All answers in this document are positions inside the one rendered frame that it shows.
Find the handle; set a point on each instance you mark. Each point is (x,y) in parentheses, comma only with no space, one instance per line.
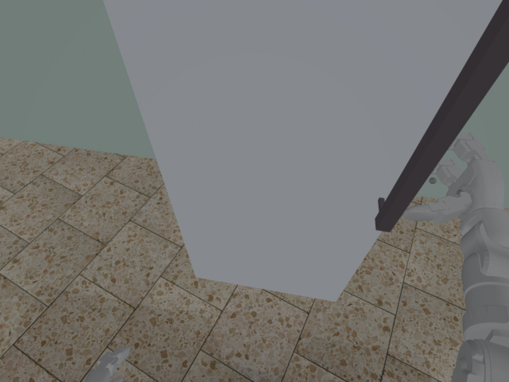
(483,67)

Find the robot right forearm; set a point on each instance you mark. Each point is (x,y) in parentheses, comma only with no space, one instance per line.
(485,275)

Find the right robot hand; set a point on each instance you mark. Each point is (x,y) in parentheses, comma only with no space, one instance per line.
(482,183)

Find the right robot upper arm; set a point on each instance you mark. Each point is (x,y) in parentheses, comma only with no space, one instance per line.
(481,361)

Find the left robot hand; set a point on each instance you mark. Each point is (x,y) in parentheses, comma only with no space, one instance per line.
(107,365)

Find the fridge door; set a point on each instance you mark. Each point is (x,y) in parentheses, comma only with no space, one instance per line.
(278,124)

